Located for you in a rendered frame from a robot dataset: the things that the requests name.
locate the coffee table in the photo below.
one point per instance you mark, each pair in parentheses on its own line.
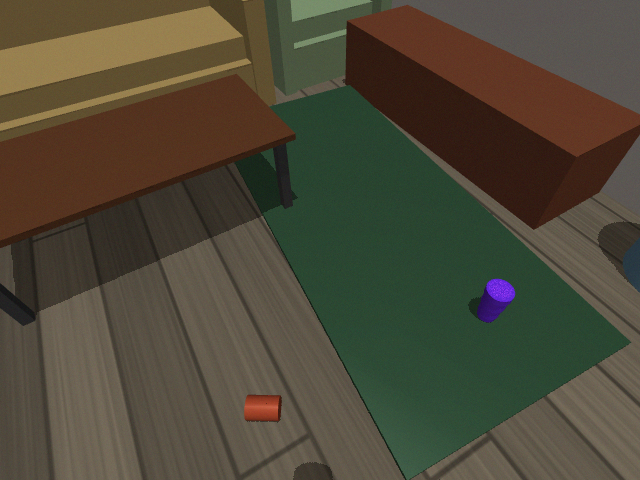
(58,175)

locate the sofa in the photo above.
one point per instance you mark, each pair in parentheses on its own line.
(63,60)

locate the armchair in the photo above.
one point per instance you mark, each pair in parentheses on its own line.
(307,38)

